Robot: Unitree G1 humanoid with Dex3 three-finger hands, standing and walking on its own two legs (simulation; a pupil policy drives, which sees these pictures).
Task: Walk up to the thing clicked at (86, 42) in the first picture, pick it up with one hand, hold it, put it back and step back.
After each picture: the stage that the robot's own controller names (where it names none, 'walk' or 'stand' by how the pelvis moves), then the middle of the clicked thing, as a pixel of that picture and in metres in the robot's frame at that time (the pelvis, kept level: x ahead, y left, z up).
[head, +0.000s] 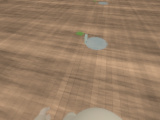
stand; (85, 39) +1.79 +0.09 -0.66
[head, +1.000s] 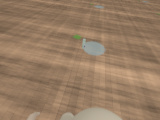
walk; (83, 43) +1.64 +0.07 -0.65
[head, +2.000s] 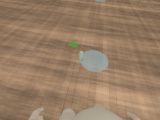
walk; (81, 56) +1.04 +0.11 -0.65
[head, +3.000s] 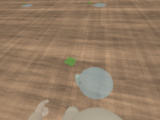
walk; (78, 80) +0.60 +0.17 -0.63
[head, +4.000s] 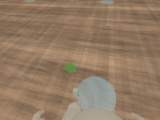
stand; (76, 93) +0.36 +0.18 -0.63
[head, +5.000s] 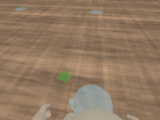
stand; (72, 103) +0.29 +0.18 -0.65
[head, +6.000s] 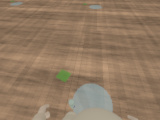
stand; (72, 104) +0.25 +0.17 -0.65
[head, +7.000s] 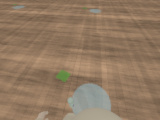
stand; (71, 102) +0.30 +0.19 -0.66
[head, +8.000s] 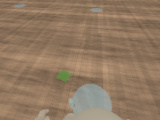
stand; (71, 103) +0.28 +0.18 -0.66
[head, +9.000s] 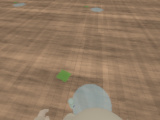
stand; (71, 103) +0.28 +0.17 -0.66
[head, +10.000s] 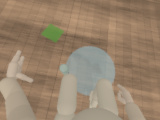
go down; (65, 70) +0.35 +0.20 -0.33
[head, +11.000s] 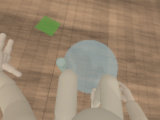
go down; (62, 66) +0.37 +0.22 -0.23
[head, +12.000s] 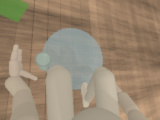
close in; (44, 63) +0.34 +0.25 -0.15
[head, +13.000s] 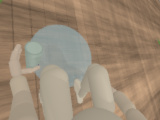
close; (33, 59) +0.37 +0.25 -0.14
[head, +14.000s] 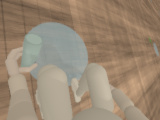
close; (30, 55) +0.39 +0.26 -0.14
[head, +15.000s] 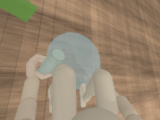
lift; (48, 65) +0.31 +0.25 -0.10
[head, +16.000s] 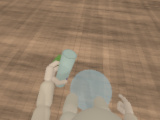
lift; (64, 70) +0.31 +0.16 +0.08
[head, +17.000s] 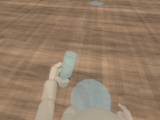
hold; (66, 70) +0.32 +0.15 +0.08
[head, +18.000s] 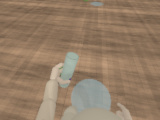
hold; (67, 71) +0.32 +0.15 +0.07
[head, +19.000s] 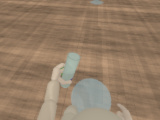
hold; (69, 71) +0.32 +0.14 +0.07
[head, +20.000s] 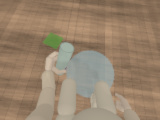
crouch; (62, 61) +0.38 +0.17 -0.01
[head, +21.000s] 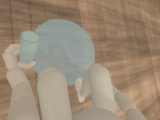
lower; (28, 53) +0.40 +0.27 -0.15
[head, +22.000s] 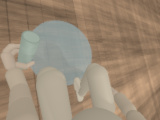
lower; (27, 53) +0.40 +0.27 -0.14
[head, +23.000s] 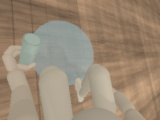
lower; (28, 54) +0.38 +0.28 -0.15
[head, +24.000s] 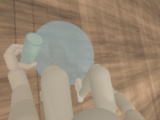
lower; (29, 54) +0.38 +0.28 -0.14
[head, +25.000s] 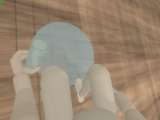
loosen; (34, 59) +0.36 +0.26 -0.15
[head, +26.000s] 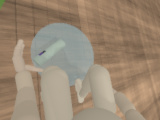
withdraw; (50, 51) +0.46 +0.16 -0.25
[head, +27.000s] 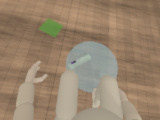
walk; (79, 62) +0.47 +0.09 -0.34
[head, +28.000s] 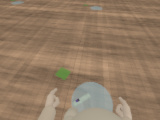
stand; (81, 99) +0.36 +0.03 -0.68
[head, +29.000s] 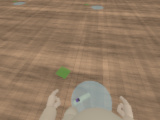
stand; (81, 98) +0.36 +0.05 -0.69
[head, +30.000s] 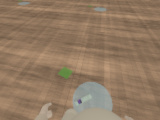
stand; (83, 100) +0.36 +0.03 -0.72
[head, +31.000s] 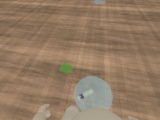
walk; (84, 94) +0.38 +0.01 -0.73
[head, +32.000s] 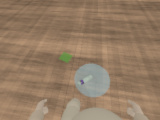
walk; (84, 80) +0.54 +0.04 -0.71
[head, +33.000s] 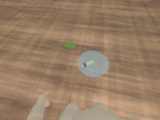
walk; (87, 64) +0.84 +0.02 -0.71
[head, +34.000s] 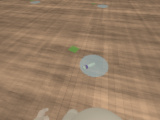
stand; (88, 66) +0.99 +0.01 -0.73
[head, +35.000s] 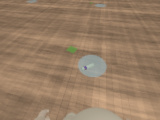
stand; (87, 67) +0.97 +0.01 -0.75
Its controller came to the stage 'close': yes
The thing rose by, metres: 0.71
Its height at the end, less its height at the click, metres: -0.09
